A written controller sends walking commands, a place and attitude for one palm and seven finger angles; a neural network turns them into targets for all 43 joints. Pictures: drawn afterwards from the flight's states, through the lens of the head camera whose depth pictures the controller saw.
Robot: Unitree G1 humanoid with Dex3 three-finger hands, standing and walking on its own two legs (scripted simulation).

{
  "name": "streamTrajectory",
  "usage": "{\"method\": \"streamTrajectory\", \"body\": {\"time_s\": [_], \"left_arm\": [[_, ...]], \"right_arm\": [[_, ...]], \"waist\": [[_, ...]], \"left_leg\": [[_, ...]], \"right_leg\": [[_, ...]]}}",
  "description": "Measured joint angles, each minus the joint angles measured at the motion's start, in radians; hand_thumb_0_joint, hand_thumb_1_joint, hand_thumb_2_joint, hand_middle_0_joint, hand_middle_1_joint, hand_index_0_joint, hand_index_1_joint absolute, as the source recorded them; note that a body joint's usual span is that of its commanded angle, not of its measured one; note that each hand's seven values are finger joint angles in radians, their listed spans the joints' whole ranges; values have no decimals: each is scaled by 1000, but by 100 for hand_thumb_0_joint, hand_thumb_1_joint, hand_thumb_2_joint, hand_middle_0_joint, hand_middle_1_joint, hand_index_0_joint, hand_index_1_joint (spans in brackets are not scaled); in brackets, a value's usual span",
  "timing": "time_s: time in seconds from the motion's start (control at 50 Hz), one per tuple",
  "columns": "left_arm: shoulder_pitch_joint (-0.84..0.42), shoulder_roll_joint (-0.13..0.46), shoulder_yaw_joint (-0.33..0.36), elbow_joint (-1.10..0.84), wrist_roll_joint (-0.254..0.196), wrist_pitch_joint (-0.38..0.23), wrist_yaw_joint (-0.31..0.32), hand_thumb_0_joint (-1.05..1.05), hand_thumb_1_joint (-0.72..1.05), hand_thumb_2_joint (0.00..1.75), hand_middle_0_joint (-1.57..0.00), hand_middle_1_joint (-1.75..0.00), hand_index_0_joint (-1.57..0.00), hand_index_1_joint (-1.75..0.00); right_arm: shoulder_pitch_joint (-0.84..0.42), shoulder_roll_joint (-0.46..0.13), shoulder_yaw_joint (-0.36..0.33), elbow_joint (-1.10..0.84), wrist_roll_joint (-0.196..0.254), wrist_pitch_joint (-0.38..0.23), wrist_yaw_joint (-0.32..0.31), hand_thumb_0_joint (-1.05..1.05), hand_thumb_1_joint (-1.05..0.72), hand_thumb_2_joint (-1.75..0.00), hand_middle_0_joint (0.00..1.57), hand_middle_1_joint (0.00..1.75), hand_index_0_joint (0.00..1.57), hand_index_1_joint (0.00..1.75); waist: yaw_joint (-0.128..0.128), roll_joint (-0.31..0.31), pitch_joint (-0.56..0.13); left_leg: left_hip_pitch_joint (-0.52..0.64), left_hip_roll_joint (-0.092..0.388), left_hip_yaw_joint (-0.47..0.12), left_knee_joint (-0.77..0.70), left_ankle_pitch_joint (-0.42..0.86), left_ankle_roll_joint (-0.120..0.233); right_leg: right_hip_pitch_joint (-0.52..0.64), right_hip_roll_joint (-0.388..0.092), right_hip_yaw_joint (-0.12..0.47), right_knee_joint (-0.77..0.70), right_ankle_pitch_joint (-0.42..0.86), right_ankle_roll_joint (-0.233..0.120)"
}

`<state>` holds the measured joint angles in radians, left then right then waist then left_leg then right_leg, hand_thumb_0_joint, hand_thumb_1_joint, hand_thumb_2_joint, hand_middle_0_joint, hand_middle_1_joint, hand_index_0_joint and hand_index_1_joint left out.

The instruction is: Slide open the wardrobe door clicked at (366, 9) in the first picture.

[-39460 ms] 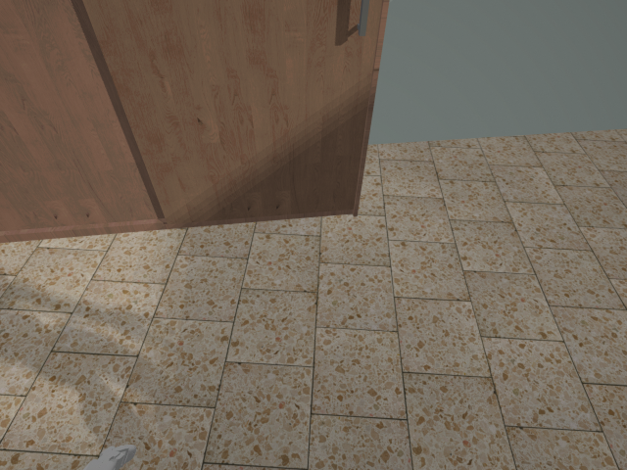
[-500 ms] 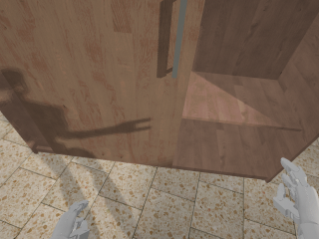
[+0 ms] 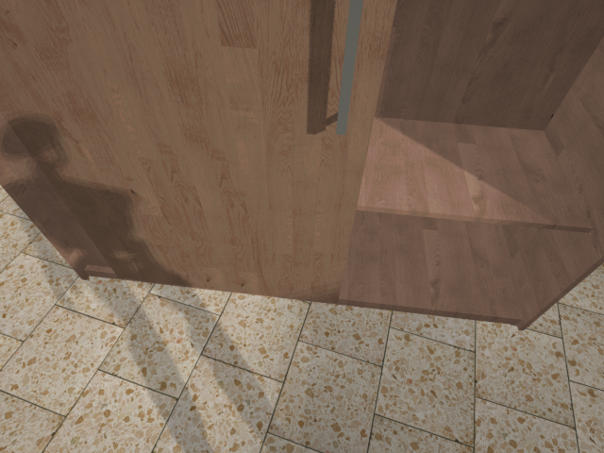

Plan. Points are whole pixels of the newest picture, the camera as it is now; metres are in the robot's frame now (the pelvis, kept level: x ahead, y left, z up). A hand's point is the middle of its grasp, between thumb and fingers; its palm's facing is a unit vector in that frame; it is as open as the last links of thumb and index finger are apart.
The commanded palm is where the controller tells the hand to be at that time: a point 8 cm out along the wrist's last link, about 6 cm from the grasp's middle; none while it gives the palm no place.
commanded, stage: let the arm hang, fingers relaxed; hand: right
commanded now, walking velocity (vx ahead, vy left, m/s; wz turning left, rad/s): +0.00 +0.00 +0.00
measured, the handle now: (349, 56) +0.68 -0.04 +0.19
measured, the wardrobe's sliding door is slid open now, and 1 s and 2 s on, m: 0.66 0.66 0.66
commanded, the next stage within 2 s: look to check the result in 0.50 s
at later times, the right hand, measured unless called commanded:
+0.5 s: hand out of the picture +0.04 -0.17 -0.18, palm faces -0.02 +0.98 -0.17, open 7.3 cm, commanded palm none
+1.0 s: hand out of the picture +0.02 -0.17 -0.18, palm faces -0.01 +0.99 -0.15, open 7.4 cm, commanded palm none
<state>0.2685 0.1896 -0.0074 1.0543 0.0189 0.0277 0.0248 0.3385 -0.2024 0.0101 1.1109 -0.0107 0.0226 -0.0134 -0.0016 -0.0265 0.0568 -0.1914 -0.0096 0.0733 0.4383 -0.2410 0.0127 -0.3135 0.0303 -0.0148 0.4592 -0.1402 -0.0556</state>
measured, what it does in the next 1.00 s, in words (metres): stands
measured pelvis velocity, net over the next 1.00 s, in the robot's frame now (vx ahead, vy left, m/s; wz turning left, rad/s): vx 0.03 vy -0.01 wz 0.02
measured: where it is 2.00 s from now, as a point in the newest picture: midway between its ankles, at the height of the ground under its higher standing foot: outside the picture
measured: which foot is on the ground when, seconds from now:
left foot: down 0.00-1.00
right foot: down 0.00-1.00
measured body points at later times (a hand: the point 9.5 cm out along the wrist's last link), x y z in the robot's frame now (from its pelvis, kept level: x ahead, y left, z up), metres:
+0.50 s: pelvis +0.02 +0.00 +0.00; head +0.03 -0.01 +0.45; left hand +0.01 +0.22 -0.15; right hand +0.04 -0.22 -0.16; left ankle +0.00 +0.11 -0.74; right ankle +0.07 -0.08 -0.74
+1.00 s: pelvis +0.03 -0.01 +0.00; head +0.05 -0.02 +0.45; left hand +0.04 +0.22 -0.15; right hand +0.03 -0.22 -0.16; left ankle +0.00 +0.11 -0.74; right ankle +0.07 -0.08 -0.74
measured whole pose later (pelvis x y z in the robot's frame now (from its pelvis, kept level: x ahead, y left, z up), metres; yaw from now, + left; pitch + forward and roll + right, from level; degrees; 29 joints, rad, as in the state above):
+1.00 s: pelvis +0.03 -0.01 +0.00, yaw +1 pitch -1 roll +1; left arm 0.23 0.16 -0.01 1.13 0.02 0.00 0.04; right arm 0.27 -0.15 0.01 1.15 -0.01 0.00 -0.03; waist 0.00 0.01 0.05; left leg -0.11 0.01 0.04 0.38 -0.26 0.00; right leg -0.22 0.05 -0.04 0.39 -0.16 -0.07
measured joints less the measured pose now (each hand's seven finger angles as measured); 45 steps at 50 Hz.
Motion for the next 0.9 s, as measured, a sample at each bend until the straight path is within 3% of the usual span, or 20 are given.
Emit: {"method": "streamTrajectory", "body": {"time_s": [0.14,0.36,0.9], "left_arm": [[-19,-9,0,31,2,-10,3,1,92,90,-20,-30,-20,-30],[-16,-32,-7,63,3,-21,3,0,91,90,-20,-30,-20,-30],[-37,-32,-6,79,-2,-26,13,1,91,90,-20,-30,-20,-30]], "right_arm": [[-39,9,0,17,1,-16,-11,1,-91,-90,20,30,19,30],[-105,39,2,7,0,-22,-16,1,-93,-90,20,30,20,30],[-63,51,3,43,3,-23,-14,0,-91,-90,20,30,20,30]], "waist": [[6,-12,-27],[17,31,-35],[6,37,-4]], "left_leg": [[19,7,-17,-6,-2,-4],[37,7,-25,-24,-3,-4],[76,17,-28,-53,-14,-14]], "right_leg": [[34,5,-16,-29,5,-2],[58,6,-24,-52,4,-1],[87,17,-26,-62,-18,-10]]}}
